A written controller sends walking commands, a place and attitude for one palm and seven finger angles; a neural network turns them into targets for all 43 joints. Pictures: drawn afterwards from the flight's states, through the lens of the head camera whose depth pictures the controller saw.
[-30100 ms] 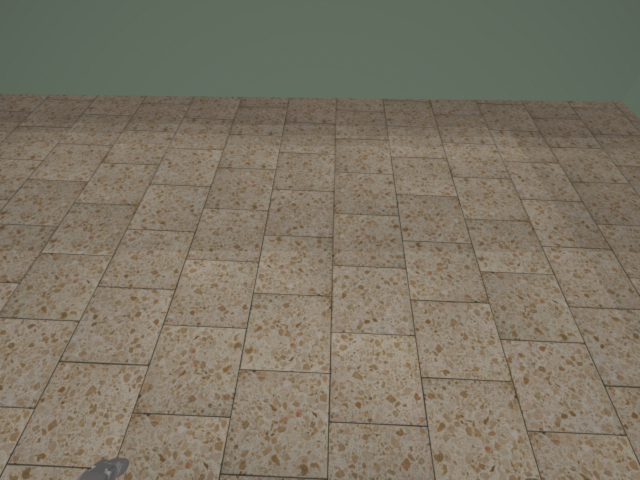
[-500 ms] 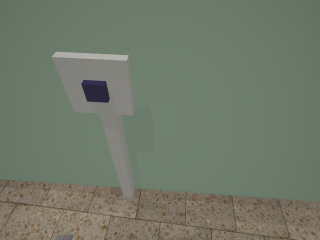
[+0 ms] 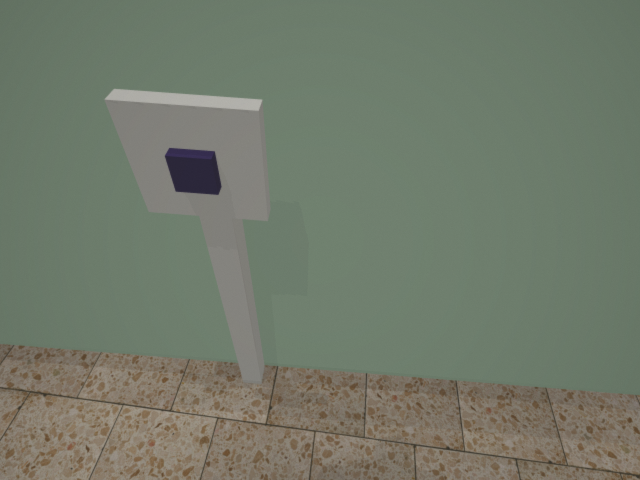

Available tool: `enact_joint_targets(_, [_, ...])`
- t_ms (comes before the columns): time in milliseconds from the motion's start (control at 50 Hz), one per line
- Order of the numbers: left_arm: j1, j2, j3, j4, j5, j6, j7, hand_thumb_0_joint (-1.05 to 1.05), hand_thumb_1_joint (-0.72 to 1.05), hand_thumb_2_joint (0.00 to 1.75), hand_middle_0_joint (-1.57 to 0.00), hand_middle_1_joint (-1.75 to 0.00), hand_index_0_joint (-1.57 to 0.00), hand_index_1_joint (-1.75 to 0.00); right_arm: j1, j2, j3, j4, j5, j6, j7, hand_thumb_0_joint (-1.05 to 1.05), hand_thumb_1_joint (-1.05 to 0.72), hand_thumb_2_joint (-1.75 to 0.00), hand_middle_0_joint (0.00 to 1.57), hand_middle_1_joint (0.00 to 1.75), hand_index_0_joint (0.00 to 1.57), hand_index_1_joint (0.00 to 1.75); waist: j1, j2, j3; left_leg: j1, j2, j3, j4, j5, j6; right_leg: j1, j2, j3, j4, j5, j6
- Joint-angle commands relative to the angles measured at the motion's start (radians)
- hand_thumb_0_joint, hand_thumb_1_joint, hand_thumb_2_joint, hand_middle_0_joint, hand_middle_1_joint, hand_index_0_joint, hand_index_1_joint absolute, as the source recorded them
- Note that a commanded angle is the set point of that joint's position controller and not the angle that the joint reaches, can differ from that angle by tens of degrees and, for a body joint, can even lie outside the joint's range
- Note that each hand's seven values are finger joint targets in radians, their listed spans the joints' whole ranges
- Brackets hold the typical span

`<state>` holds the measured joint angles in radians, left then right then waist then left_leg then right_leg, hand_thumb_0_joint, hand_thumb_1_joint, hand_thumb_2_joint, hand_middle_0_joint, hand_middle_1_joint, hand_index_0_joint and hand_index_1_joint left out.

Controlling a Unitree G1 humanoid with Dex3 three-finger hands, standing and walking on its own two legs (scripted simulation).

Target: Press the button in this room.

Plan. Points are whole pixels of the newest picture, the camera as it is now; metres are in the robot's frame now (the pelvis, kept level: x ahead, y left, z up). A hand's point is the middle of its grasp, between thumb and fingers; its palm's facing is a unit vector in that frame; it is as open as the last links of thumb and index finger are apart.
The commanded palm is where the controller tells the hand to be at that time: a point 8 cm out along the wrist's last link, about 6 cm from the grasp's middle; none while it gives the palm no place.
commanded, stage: raise the hand and make a fist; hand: left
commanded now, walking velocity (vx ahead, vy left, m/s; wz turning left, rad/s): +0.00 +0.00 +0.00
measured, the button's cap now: (195, 170) +0.50 +0.22 +0.11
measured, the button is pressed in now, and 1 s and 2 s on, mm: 0 0 0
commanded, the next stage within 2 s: none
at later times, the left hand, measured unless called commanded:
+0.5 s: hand (162, 477) +0.14 +0.19 -0.05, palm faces +0.09 -1.00 +0.01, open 5.1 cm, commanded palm +0.12 +0.25 -0.02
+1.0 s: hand (155, 414) +0.18 +0.20 +0.02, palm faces +0.03 -1.00 -0.06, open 3.1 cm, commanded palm +0.15 +0.26 +0.04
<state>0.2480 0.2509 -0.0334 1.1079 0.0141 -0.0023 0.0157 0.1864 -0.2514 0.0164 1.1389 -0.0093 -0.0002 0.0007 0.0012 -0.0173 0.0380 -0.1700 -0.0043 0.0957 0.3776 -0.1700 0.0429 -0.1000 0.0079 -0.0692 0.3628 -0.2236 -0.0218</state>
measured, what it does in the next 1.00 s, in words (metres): stands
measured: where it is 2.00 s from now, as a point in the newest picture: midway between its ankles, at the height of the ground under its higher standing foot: outside the picture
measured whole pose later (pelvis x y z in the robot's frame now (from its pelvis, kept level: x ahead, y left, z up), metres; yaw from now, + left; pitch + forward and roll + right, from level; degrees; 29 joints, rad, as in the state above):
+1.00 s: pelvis +0.00 -0.01 -0.05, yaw +2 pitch +8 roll -2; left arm 0.51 0.26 0.22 -0.11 -0.32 -0.32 -0.31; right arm 0.27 -0.24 0.00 0.59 0.05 -0.23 -0.06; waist -0.01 0.04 -0.10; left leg -0.63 0.02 0.04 0.88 -0.39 0.04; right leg -0.53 0.01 -0.12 0.84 -0.46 -0.04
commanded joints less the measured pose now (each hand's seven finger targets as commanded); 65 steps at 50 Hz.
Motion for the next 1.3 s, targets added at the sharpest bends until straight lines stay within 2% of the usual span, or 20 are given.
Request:
enact_joint_targets(0, [0.013,0.143,0.033,-0.049,-0.001,-0.025,0.016,0.0,0.9,0.9,-0.2,-0.3,-0.2,-0.3,-0.019,-0.153,-0.032,-0.043,0.001,-0.024,-0.013,0.0,-0.9,-0.9,0.2,0.3,0.2,0.3,0.001,0.015,-0.024,0.023,0.134,-0.14,-0.063,0.064,-0.004,-0.051,-0.138,0.13,-0.08,0.078,-0.01])
enact_joint_targets(20, [0.1,0.043,0.018,-0.027,0.011,-0.045,0.06,0.0,0.9,0.9,-0.2,-0.3,-0.2,-0.3,-0.007,-0.076,-0.013,-0.101,0.004,-0.039,-0.012,0.0,-0.9,-0.9,0.2,0.3,0.2,0.3,0.006,0.092,0.038,-0.03,0.131,-0.087,0.115,0.164,-0.031,-0.104,-0.184,0.147,-0.03,0.338,0.01])
enact_joint_targets(40, [-0.567,0.355,0.282,-1.464,-0.194,-0.246,0.05,0.0,0.9,0.9,-0.23,-0.33,-0.23,-0.33,0.049,-0.203,-0.058,-0.443,0.07,-0.156,-0.057,0.0,-0.9,-0.9,0.2,0.3,0.2,0.3,-0.09,0.239,-0.437,0.257,0.0,-0.137,0.015,0.183,-0.04,-0.035,-0.048,0.049,0.051,0.257,-0.009])
enact_joint_targets(60, [-0.147,0.305,0.245,-1.303,-0.123,-0.214,0.078,0.0,0.9,0.9,-0.25,-0.36,-0.25,-0.36,-0.03,-0.148,-0.032,-0.43,0.067,-0.242,-0.085,0.0,-0.9,-0.9,0.2,0.3,0.2,0.3,0.027,0.347,-0.401,0.275,0.055,-0.126,-0.007,0.224,-0.038,-0.101,-0.026,0.029,0.126,0.074,-0.031])
enact_joint_targets(80, [0.102,0.036,0.104,-1.151,-0.174,-0.11,0.098,0.0,0.9,0.9,-0.28,-0.39,-0.28,-0.39,-0.039,-0.099,-0.048,-0.407,0.066,-0.261,-0.081,0.0,-0.9,-0.9,0.2,0.3,0.2,0.3,-0.02,0.283,-0.23,0.115,0.073,-0.16,-0.053,0.071,-0.08,-0.189,-0.021,-0.03,0.155,-0.057,-0.015])
enact_joint_targets(100, [0.097,-0.037,0.082,-1.121,-0.193,-0.114,0.077,0.0,0.9,0.9,-0.31,-0.42,-0.31,-0.42,0.009,-0.114,-0.044,-0.406,0.07,-0.27,-0.075,0.0,-0.9,-0.9,0.2,0.3,0.2,0.3,-0.046,0.154,-0.089,0.036,0.062,-0.177,-0.051,-0.077,-0.058,-0.254,-0.01,-0.034,0.16,-0.076,-0.008])
enact_joint_targets(120, [0.01,0.019,0.128,-1.165,-0.212,-0.167,0.059,0.0,0.9,0.9,-0.34,-0.45,-0.34,-0.45,-0.029,-0.138,-0.055,-0.472,0.063,-0.283,-0.071,0.0,-0.9,-0.9,0.2,0.3,0.2,0.3,-0.06,0.111,0.028,-0.069,0.045,-0.197,-0.01,-0.196,-0.044,-0.316,-0.007,-0.042,0.135,-0.105,-0.004])
enact_joint_targets(140, [0.038,0.051,0.178,-1.095,-0.212,-0.223,0.035,0.0,0.9,0.9,-0.36,-0.48,-0.36,-0.48,-0.023,-0.159,-0.067,-0.482,0.045,-0.285,-0.068,0.0,-0.9,-0.9,0.2,0.3,0.2,0.3,-0.068,-0.004,0.031,-0.143,0.035,-0.2,0.041,-0.246,-0.04,-0.373,-0.006,-0.047,0.141,-0.149,0.001])
enact_joint_targets(160, [0.14,0.001,0.18,-0.986,-0.223,-0.285,-0.007,0.0,0.9,0.9,-0.39,-0.51,-0.39,-0.51,-0.023,-0.147,-0.073,-0.503,0.033,-0.282,-0.061,0.0,-0.9,-0.9,0.2,0.3,0.2,0.3,-0.047,-0.128,0.04,-0.217,0.028,-0.199,0.102,-0.256,-0.044,-0.439,0.004,-0.06,0.183,-0.196,0.001])
enact_joint_targets(200, [0.304,-0.046,0.188,-0.882,-0.245,-0.432,-0.122,0.0,0.9,0.9,-0.45,-0.57,-0.45,-0.57,-0.057,-0.136,-0.085,-0.557,0.023,-0.286,-0.03,0.0,-0.9,-0.9,0.2,0.3,0.2,0.3,0.016,-0.173,-0.047,-0.333,0.009,-0.152,0.242,-0.217,-0.054,-0.511,0.006,-0.054,0.298,-0.242,-0.009])
enact_joint_targets(240, [0.371,-0.035,0.209,-0.865,-0.273,-0.58,-0.259,0.0,0.9,0.9,-0.5,-0.63,-0.5,-0.63,-0.085,-0.133,-0.101,-0.609,0.021,-0.287,0.0,0.0,-0.9,-0.9,0.2,0.3,0.2,0.3,0.042,-0.177,-0.113,-0.453,0.003,-0.123,0.385,-0.203,-0.056,-0.584,0.0,-0.016,0.402,-0.274,-0.013])
enact_joint_targets(280, [0.351,0.057,0.274,-0.887,-0.287,-0.666,-0.386,0.0,0.9,0.9,-0.56,-0.69,-0.56,-0.69,-0.082,-0.143,-0.114,-0.662,0.03,-0.293,0.024,0.0,-0.9,-0.9,0.2,0.3,0.2,0.3,0.051,-0.067,-0.186,-0.508,0.0,-0.113,0.478,-0.185,-0.051,-0.597,-0.011,0.038,0.471,-0.264,-0.023])
enact_joint_targets(340, [0.33,0.104,0.339,-1.118,-0.361,-0.58,-0.428,0.0,0.9,0.9,-0.64,-0.78,-0.64,-0.78,-0.12,-0.137,-0.107,-0.778,0.051,-0.281,0.008,0.0,-0.9,-0.9,0.2,0.3,0.2,0.3,0.075,0.046,-0.334,-0.479,0.001,-0.105,0.484,-0.208,-0.033,-0.559,-0.01,0.065,0.478,-0.277,-0.012])
enact_joint_targets(380, [0.263,0.102,0.34,-1.255,-0.385,-0.518,-0.39,0.0,0.9,0.9,-0.69,-0.84,-0.69,-0.84,-0.099,-0.122,-0.097,-0.789,0.05,-0.267,-0.011,0.0,-0.9,-0.9,0.2,0.3,0.2,0.3,0.049,0.061,-0.325,-0.494,0.011,-0.13,0.48,-0.249,-0.028,-0.571,0.0,0.071,0.469,-0.303,-0.003])
enact_joint_targets(480, [0.097,0.118,0.26,-1.536,-0.313,-0.549,-0.283,0.0,0.9,0.9,-0.83,-0.99,-0.83,-0.99,-0.012,-0.1,-0.08,-0.758,0.035,-0.262,-0.059,0.0,-0.9,-0.9,0.2,0.3,0.2,0.3,-0.052,0.083,-0.29,-0.441,0.031,-0.147,0.541,-0.137,0.0,-0.615,0.013,0.074,0.457,-0.178,0.001])
enact_joint_targets(520, [0.124,0.112,0.248,-1.481,-0.298,-0.553,-0.298,0.0,0.9,0.9,-0.89,-1.05,-0.89,-1.05,-0.006,-0.102,-0.076,-0.732,0.036,-0.269,-0.066,0.0,-0.9,-0.9,0.2,0.3,0.2,0.3,-0.059,0.112,-0.275,-0.438,0.032,-0.151,0.55,-0.123,-0.001,-0.633,0.013,0.063,0.46,-0.16,-0.002])
enact_joint_targets(620, [0.226,0.142,0.295,-1.388,-0.33,-0.438,-0.367,0.0,0.9,0.9,-1.02,-1.2,-1.02,-1.2,-0.03,-0.106,-0.069,-0.733,0.056,-0.272,-0.071,0.0,-0.9,-0.9,0.2,0.3,0.2,0.3,-0.017,0.105,-0.31,-0.423,0.024,-0.145,0.508,-0.098,-0.003,-0.529,0.003,0.074,0.401,-0.128,0.005])
enact_joint_targets(720, [0.287,0.147,0.374,-1.398,-0.37,-0.355,-0.34,0.0,0.9,0.9,-1.16,-1.35,-1.16,-1.35,-0.05,-0.084,-0.066,-0.739,0.058,-0.262,-0.072,0.0,-0.9,-0.9,0.2,0.3,0.2,0.3,0.022,0.046,-0.341,-0.384,0.021,-0.137,0.458,-0.004,-0.008,-0.4,-0.012,0.068,0.374,0.018,0.024])
enact_joint_targets(960, [0.211,0.149,0.336,-1.44,-0.356,-0.379,-0.324,0.0,0.9,0.9,-1.3,-1.5,-1.3,-1.5,-0.024,-0.107,-0.058,-0.722,0.063,-0.302,-0.07,0.0,-0.9,-0.9,0.2,0.3,0.2,0.3,-0.003,0.066,-0.261,-0.29,0.021,-0.132,0.373,-0.026,-0.006,-0.41,-0.006,0.035,0.314,-0.027,0.016])
enact_joint_targets(1280, [0.063,0.185,0.356,-1.445,-0.353,-0.236,-0.306,0.0,0.9,0.9,-1.3,-1.5,-1.3,-1.5,-0.042,-0.118,-0.026,-0.712,0.068,-0.316,-0.075,0.0,-0.9,-0.9,0.2,0.3,0.2,0.3,0.011,0.056,-0.21,-0.154,0.027,-0.144,0.245,0.011,-0.008,-0.294,0.002,0.001,0.219,0.037,0.008])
